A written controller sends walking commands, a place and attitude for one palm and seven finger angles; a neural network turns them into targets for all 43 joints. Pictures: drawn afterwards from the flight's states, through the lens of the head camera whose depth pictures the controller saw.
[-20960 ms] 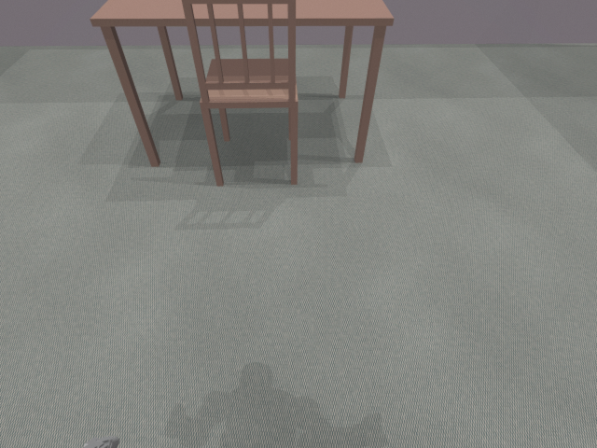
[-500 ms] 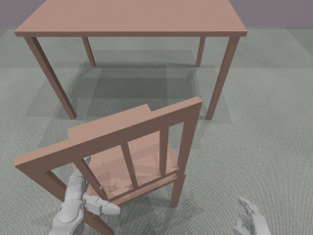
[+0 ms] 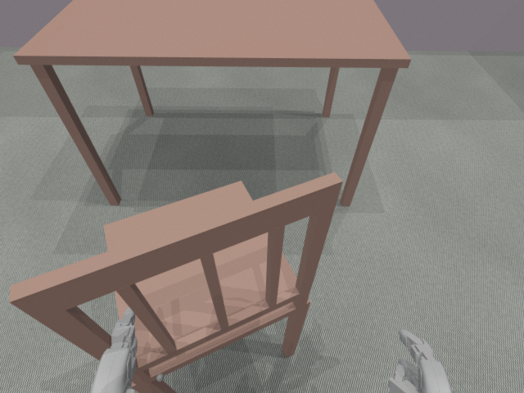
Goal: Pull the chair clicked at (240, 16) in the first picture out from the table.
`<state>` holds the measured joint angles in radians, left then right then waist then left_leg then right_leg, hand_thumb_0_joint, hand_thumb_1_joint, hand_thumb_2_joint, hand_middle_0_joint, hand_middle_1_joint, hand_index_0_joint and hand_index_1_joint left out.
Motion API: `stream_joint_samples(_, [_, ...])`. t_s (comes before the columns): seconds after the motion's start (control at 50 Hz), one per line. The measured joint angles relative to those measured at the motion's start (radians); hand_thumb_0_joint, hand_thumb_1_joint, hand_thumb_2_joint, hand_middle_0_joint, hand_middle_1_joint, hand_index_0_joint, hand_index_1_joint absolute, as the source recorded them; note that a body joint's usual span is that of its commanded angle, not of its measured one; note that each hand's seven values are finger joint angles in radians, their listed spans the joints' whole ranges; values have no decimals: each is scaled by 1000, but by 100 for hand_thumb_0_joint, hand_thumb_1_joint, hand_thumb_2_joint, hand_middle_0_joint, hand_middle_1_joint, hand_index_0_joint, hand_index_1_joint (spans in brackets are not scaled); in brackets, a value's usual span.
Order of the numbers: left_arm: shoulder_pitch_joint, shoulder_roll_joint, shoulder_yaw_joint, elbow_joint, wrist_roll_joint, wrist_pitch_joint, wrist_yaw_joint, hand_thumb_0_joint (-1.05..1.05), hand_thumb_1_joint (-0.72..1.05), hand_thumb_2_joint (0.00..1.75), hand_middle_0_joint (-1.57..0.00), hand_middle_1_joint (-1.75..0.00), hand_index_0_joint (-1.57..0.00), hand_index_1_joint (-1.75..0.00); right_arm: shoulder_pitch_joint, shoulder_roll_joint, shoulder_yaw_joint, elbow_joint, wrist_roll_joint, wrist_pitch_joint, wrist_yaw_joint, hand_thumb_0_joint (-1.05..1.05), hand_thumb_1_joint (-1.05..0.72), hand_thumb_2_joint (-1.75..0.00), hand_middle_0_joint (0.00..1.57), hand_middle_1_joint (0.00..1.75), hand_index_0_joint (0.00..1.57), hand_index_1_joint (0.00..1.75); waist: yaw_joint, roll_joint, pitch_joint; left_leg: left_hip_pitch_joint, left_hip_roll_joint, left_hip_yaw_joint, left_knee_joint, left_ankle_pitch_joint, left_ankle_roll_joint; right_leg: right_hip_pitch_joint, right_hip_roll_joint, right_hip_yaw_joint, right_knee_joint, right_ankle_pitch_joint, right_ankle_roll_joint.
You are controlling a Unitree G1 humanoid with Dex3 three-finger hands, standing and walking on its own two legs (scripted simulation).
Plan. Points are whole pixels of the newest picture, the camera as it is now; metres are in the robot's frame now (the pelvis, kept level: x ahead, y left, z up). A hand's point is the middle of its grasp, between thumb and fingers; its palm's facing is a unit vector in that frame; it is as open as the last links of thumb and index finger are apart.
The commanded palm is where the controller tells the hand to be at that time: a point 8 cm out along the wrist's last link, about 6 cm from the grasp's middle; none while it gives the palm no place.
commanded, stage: draw the fingers out of the gap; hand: left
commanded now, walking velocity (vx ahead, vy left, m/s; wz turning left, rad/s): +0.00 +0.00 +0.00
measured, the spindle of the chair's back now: (216, 294) +0.29 +0.09 -0.03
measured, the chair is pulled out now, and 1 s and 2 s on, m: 0.60 0.60 0.58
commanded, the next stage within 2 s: draw the hand back to the body in 0.34 s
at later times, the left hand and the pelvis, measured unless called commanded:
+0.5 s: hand out of the picture +0.09 +0.15 -0.02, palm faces +0.16 -0.97 -0.17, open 17.4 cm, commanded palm +0.06 +0.21 +0.01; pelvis -0.02 -0.01 -0.02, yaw +2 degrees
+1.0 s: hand out of the picture +0.09 +0.18 +0.06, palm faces +0.09 -0.99 -0.13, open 17.0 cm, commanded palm +0.07 +0.25 +0.11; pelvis -0.05 -0.01 -0.01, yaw +1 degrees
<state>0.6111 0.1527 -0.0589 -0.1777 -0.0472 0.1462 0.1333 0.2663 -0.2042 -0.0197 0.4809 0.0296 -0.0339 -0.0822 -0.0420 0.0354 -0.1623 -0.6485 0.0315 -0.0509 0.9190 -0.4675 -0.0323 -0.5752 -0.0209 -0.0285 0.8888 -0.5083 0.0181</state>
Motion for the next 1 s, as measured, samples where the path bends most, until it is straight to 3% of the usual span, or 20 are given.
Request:
stream_joint_samples(0.22, [110,-1,-10,-52,11,-35,-21,-1,-54,21,-5,-1,-1,0,-28,16,4,-15,5,5,-13,2,-91,-90,20,30,20,30,23,13,-21,-50,-5,-20,56,-10,-6,-44,-3,-18,62,-21,-7])
stream_joint_samples(0.48, [185,26,22,-77,-18,-58,-59,-1,-54,21,-1,0,-1,0,-12,5,-5,-10,16,-17,-38,2,-91,-90,21,30,20,30,25,17,-33,-84,-2,-44,91,-4,-16,-73,3,-39,101,-24,-21])
stream_joint_samples(0.56, [208,22,53,-98,-103,-201,-115,-1,-54,21,-1,0,-1,0,-10,5,-19,21,17,-63,-40,2,-91,-90,20,30,20,30,30,12,-34,-113,1,-52,117,-6,-20,-98,8,-45,124,-26,-24])
stream_joint_samples(0.68, [179,40,107,-93,-170,-450,-215,-1,-54,21,-1,0,-1,0,-38,9,-39,75,28,-108,-12,2,-91,-90,20,30,20,30,38,14,-17,-167,6,-59,176,-15,-27,-153,13,-48,182,-34,-28])
stream_joint_samples(0.74, [153,63,139,-74,-203,-525,-276,-1,-54,21,-1,0,-1,0,-53,17,-39,88,35,-115,-3,2,-91,-90,20,30,20,30,42,14,-5,-192,8,-58,204,-19,-28,-179,16,-46,212,-39,-28])
stream_joint_samples(0.82, [138,92,166,-78,-237,-500,-317,-1,-55,20,-1,0,-4,-1,-59,25,-23,92,49,-116,-7,2,-91,-90,20,30,20,30,42,21,18,-175,9,-59,206,-18,-26,-160,18,-46,209,-34,-27])
stream_joint_samples(0.94, [162,108,176,-142,-252,-426,-294,-1,-54,21,-1,0,-7,-3,-39,35,2,101,57,-152,-21,2,-91,-90,20,30,20,30,43,25,20,-97,9,-55,140,5,-20,-79,17,-45,134,-6,-21])
stream_joint_samples(0.98, [165,114,181,-155,-249,-412,-290,-1,-52,22,-1,-1,-9,-4,-35,34,8,106,59,-168,-24,2,-91,-90,20,30,20,30,45,25,21,-71,8,-54,116,14,-18,-50,16,-45,106,5,-19])
stream_joint_samples(1.0, [161,131,179,-166,-206,-388,-261,-1,-50,23,-1,-1,-9,-5,-30,34,8,103,54,-165,-31,2,-91,-90,20,30,20,30,56,21,23,-52,10,-50,101,18,-18,-34,17,-41,91,11,-18])
